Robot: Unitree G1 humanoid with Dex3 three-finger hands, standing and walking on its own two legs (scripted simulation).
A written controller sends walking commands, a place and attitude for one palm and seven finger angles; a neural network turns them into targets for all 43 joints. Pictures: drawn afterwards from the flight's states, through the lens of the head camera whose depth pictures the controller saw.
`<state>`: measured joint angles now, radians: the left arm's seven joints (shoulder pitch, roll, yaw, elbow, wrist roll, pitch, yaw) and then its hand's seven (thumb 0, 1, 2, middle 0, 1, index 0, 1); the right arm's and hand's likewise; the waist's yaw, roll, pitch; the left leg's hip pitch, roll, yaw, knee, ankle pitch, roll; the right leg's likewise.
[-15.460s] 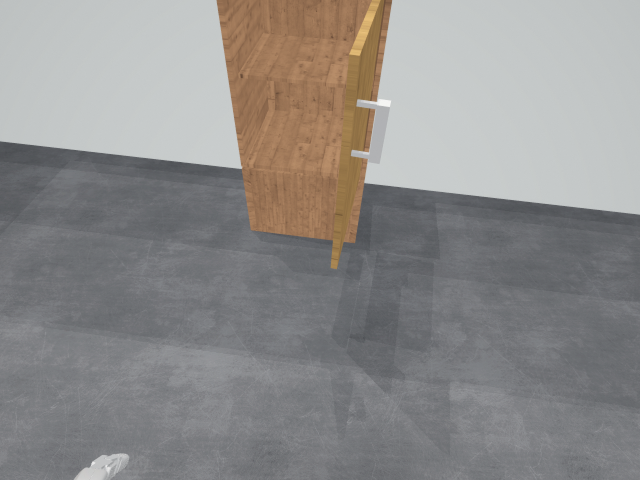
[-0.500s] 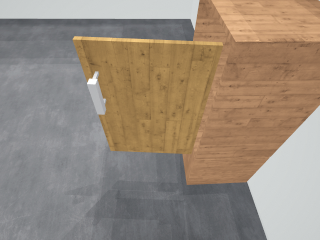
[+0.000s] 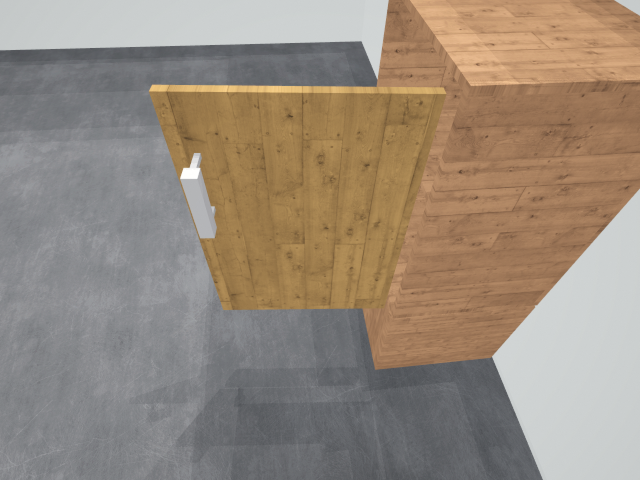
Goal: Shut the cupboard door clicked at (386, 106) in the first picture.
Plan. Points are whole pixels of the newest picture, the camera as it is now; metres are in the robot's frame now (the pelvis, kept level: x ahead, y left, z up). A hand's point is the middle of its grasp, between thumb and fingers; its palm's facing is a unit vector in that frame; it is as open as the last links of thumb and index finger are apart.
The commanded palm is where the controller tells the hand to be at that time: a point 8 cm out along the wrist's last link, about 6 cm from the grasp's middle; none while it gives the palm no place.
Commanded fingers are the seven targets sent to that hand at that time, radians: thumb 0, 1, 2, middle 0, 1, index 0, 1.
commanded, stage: look again from close up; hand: left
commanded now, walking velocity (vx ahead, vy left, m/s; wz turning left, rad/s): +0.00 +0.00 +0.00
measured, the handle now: (202, 196) +0.52 +0.23 +0.03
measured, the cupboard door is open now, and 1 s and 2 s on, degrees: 85 85 85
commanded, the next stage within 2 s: shuffle to correct the standing spot in 0.58 s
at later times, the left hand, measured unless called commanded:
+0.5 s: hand out of the picture -0.01 +0.12 -0.17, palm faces +0.03 -0.98 -0.17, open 7.3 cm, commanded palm none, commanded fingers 0.00 0.90 0.90 -0.20 -0.30 -0.20 -0.30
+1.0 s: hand out of the picture -0.01 +0.13 -0.19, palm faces +0.12 -0.98 -0.15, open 7.3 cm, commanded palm none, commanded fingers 0.00 0.90 0.90 -0.20 -0.30 -0.20 -0.30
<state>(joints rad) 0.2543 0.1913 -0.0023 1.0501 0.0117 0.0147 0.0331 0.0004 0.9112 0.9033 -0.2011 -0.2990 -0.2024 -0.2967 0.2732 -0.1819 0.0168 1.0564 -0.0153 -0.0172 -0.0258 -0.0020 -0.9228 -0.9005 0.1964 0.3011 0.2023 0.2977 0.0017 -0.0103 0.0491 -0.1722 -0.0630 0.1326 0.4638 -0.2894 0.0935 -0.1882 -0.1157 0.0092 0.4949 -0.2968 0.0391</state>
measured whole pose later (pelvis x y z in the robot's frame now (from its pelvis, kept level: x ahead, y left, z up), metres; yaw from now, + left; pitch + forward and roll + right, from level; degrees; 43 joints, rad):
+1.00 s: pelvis +0.04 -0.04 -0.01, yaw +2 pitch +0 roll +0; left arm 0.37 0.17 0.04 1.10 0.02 0.00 0.02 0.00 0.91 0.90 -0.20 -0.30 -0.20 -0.30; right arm 0.31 -0.15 0.00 1.11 -0.02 -0.02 -0.01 0.00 -0.91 -0.90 0.19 0.30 0.20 0.30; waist 0.03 -0.06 0.02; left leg -0.20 -0.01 0.10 0.58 -0.40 0.05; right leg -0.17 -0.07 -0.06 0.60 -0.42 0.00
